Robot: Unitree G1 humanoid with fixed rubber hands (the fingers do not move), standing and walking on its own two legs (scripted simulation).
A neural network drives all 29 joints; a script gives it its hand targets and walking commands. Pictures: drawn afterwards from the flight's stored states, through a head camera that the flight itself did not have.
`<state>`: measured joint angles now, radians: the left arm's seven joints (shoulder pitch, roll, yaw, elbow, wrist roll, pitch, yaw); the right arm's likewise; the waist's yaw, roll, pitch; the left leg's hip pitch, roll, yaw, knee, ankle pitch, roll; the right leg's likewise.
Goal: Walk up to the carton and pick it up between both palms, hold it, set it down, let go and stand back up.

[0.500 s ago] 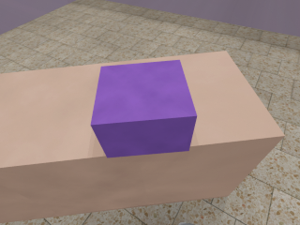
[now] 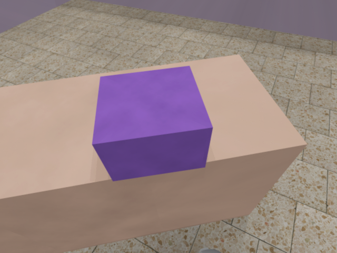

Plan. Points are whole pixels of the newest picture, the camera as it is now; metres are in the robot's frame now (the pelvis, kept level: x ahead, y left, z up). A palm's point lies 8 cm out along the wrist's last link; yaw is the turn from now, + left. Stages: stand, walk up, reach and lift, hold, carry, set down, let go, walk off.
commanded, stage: walk up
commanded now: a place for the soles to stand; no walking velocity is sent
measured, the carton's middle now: (152, 121) +0.46 +0.07 +0.03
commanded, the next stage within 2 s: reach and lift in 0.52 s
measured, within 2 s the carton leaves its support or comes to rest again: neither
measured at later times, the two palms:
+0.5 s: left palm out of the picture +0.06 +0.25 -0.12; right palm out of the picture +0.02 -0.26 -0.14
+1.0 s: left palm out of the picture +0.07 +0.25 -0.09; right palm out of the picture +0.13 -0.24 -0.13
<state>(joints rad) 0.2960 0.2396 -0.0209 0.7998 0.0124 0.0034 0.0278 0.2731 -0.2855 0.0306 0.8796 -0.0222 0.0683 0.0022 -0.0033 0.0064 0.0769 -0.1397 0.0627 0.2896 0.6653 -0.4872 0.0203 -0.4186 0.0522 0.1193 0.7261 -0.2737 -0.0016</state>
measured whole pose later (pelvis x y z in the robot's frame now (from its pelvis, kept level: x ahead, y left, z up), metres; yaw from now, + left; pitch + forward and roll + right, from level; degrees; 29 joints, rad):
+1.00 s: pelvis -0.04 -0.04 -0.02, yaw +13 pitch -7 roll -3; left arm 0.15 0.28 0.02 0.36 0.11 0.43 -0.05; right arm 0.17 -0.18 -0.04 0.70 0.03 0.01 -0.05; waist -0.02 0.06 0.19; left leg -0.30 0.10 0.00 0.96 -0.54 0.02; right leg -0.39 0.05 -0.11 0.82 -0.32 -0.05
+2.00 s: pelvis +0.01 +0.01 +0.03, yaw +12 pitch -6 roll -2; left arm 0.29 0.25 -0.06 0.34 -0.13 -0.06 0.03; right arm 0.30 -0.18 -0.08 0.49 0.13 -0.20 0.01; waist -0.01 0.03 0.05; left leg 0.04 0.02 0.07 0.37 -0.32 0.02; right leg -0.07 0.01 -0.05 0.31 -0.14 0.00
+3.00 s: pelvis +0.00 -0.02 +0.03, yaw +14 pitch -1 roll +0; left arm -0.30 0.31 0.03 0.51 -0.24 0.10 -0.04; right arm -0.20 -0.24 -0.06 0.44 0.26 0.05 -0.07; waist -0.03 0.01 0.01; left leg -0.09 0.02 0.03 0.38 -0.27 -0.01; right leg -0.21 0.00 -0.09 0.35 -0.12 -0.03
